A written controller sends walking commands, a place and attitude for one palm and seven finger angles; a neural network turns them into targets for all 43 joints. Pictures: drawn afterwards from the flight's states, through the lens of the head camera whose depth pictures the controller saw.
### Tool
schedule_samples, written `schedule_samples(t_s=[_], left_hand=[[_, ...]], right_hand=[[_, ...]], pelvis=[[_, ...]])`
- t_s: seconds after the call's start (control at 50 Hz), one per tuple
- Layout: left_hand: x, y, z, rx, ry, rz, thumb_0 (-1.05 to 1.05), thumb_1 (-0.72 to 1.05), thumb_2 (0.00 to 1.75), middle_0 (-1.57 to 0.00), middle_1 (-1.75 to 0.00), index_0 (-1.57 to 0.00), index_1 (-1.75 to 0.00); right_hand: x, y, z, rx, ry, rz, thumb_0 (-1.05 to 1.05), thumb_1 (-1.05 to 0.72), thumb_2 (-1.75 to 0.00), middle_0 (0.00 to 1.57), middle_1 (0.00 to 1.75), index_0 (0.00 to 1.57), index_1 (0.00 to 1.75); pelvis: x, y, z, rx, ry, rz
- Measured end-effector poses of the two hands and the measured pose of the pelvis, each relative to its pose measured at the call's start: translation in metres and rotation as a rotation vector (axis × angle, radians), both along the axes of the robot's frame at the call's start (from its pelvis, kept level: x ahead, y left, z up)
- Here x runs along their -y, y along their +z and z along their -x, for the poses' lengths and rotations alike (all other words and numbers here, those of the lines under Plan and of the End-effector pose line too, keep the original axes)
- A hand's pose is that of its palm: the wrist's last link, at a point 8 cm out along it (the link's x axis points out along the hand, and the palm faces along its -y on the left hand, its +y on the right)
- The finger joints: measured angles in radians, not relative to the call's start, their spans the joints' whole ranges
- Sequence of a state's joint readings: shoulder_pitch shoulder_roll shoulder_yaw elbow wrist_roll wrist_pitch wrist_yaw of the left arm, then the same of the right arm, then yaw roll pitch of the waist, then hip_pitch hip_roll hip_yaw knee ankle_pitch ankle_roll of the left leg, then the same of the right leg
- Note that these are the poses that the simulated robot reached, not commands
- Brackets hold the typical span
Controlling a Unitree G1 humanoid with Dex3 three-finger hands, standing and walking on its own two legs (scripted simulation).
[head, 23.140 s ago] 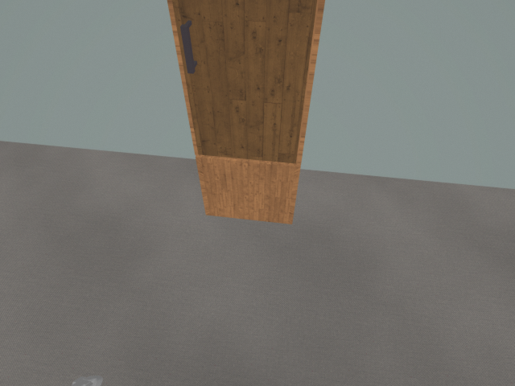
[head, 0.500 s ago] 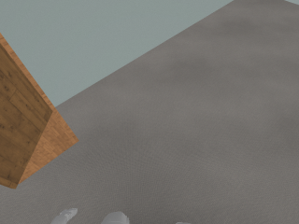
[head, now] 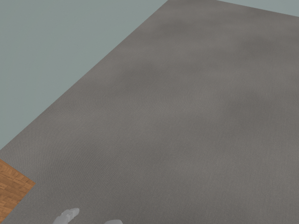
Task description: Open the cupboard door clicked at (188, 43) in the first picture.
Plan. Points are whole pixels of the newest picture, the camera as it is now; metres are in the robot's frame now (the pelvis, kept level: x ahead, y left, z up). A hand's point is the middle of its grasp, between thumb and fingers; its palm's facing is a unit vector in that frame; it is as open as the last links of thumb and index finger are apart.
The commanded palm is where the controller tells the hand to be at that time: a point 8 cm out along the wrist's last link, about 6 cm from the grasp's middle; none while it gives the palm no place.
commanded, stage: walk to a spot facing it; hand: left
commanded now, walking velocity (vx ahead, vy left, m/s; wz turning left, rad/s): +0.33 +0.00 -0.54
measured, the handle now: out of the picture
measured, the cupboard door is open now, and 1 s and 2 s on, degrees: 42 42 42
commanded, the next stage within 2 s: turn to face it in 0.96 s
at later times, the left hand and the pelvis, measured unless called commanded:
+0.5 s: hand (129, 147) +0.39 +0.10 -0.15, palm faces -0.28 -0.94 -0.21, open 7.4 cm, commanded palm none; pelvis +0.19 -0.05 -0.01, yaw -15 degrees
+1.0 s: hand (157, 109) +0.58 -0.01 -0.16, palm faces -0.39 -0.90 -0.19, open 7.4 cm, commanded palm none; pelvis +0.41 -0.15 +0.00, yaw -23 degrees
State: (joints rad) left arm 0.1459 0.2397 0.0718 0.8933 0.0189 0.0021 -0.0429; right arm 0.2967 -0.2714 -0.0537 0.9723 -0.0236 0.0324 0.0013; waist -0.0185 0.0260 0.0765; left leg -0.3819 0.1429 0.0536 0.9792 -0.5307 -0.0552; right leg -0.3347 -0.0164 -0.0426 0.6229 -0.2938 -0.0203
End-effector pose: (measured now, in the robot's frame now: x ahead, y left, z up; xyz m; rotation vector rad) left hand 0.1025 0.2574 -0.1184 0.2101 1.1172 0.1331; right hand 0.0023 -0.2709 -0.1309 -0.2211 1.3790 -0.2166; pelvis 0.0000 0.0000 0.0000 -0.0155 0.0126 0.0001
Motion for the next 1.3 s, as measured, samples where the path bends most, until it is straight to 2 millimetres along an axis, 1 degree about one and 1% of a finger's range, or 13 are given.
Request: schedule_samples(t_s=[0.12,0.2,0.28,0.38,0.46,0.5,0.66,0.74,0.82,0.92,1.04,1.18,1.3], left_hand=[[0.006,-0.008,-0.011,-0.131,-0.048,0.031,0.0,0.91,0.9,-0.2,-0.29,-0.2,-0.29],[0.004,-0.023,-0.038,-0.209,-0.106,0.047,0.0,0.91,0.9,-0.21,-0.29,-0.2,-0.29],[0.018,-0.016,-0.101,-0.17,-0.162,0.056,0.01,0.91,0.9,-0.2,-0.29,-0.2,-0.29],[0.062,0.003,-0.199,-0.044,-0.267,0.071,0.01,0.91,0.9,-0.2,-0.29,-0.19,-0.29],[0.099,0.0,-0.271,0.081,-0.333,0.049,0.01,0.91,0.9,-0.2,-0.29,-0.2,-0.29],[0.11,0.0,-0.288,0.105,-0.318,0.042,0.0,0.91,0.9,-0.2,-0.29,-0.2,-0.29],[0.123,-0.011,-0.295,-0.106,-0.306,0.047,0.0,0.91,0.9,-0.2,-0.29,-0.2,-0.29],[0.114,-0.026,-0.311,-0.201,-0.306,0.041,0.0,0.93,0.9,-0.21,-0.29,-0.2,-0.29],[0.126,-0.022,-0.352,-0.225,-0.33,0.02,0.01,0.92,0.9,-0.2,-0.29,-0.2,-0.29],[0.176,-0.005,-0.429,-0.133,-0.382,0.04,0.01,0.92,0.9,-0.2,-0.29,-0.19,-0.29],[0.23,-0.01,-0.499,-0.012,-0.383,0.038,0.0,0.91,0.9,-0.2,-0.29,-0.2,-0.29],[0.242,-0.011,-0.516,-0.141,-0.351,0.021,-0.01,0.94,0.9,-0.2,-0.29,-0.2,-0.29],[0.239,-0.032,-0.541,-0.22,-0.3,0.018,0.0,0.93,0.9,-0.2,-0.29,-0.2,-0.29]], right_hand=[[-0.006,0.024,-0.072,0.163,-0.039,0.018,0.01,-0.91,-0.9,0.2,0.3,0.19,0.3],[-0.014,0.022,-0.104,0.277,-0.069,0.052,0.01,-0.9,-0.9,0.2,0.3,0.2,0.3],[-0.025,0.025,-0.093,0.198,-0.125,0.021,0.0,-0.9,-0.9,0.2,0.3,0.2,0.3],[-0.033,0.017,-0.063,0.017,-0.227,-0.053,0.0,-0.9,-0.9,0.2,0.3,0.2,0.3],[-0.023,-0.004,-0.048,-0.101,-0.314,-0.099,0.0,-0.9,-0.9,0.2,0.3,0.2,0.3],[-0.012,-0.01,-0.056,-0.142,-0.335,-0.103,0.01,-0.9,-0.9,0.2,0.3,0.2,0.3],[0.034,0.015,-0.193,0.086,-0.341,-0.025,0.01,-0.91,-0.9,0.2,0.3,0.19,0.3],[0.046,0.012,-0.255,0.209,-0.328,0.019,0.0,-0.91,-0.9,0.2,0.3,0.19,0.3],[0.042,0.013,-0.277,0.188,-0.354,-0.007,0.0,-0.91,-0.9,0.2,0.3,0.19,0.3],[0.039,0.007,-0.271,0.034,-0.406,-0.095,0.0,-0.91,-0.9,0.2,0.3,0.2,0.3],[0.067,-0.015,-0.278,-0.123,-0.467,-0.149,0.01,-0.91,-0.9,0.2,0.3,0.2,0.3],[0.131,0.011,-0.391,0.036,-0.45,-0.051,0.01,-0.91,-0.9,0.2,0.3,0.19,0.3],[0.158,0.005,-0.481,0.143,-0.359,-0.004,0.0,-0.91,-0.9,0.2,0.3,0.19,0.3]], pelvis=[[-0.007,0.011,-0.04,-0.006,-0.09,-0.024],[-0.016,0.001,-0.071,-0.009,-0.167,0.001],[-0.005,0.01,-0.1,-0.013,-0.201,-0.01],[0.014,0.016,-0.138,-0.021,-0.246,-0.004],[0.043,-0.003,-0.173,-0.006,-0.257,-0.037],[0.049,-0.006,-0.186,0.008,-0.262,-0.02],[0.065,0.013,-0.255,-0.012,-0.324,-0.018],[0.067,0.001,-0.3,-0.016,-0.373,-0.001],[0.085,0.007,-0.335,-0.017,-0.388,-0.025],[0.114,0.014,-0.375,-0.02,-0.41,-0.017],[0.155,-0.003,-0.422,0.009,-0.401,-0.016],[0.181,0.015,-0.481,-0.011,-0.406,-0.013],[0.192,0.0,-0.533,-0.002,-0.37,-0.001]])
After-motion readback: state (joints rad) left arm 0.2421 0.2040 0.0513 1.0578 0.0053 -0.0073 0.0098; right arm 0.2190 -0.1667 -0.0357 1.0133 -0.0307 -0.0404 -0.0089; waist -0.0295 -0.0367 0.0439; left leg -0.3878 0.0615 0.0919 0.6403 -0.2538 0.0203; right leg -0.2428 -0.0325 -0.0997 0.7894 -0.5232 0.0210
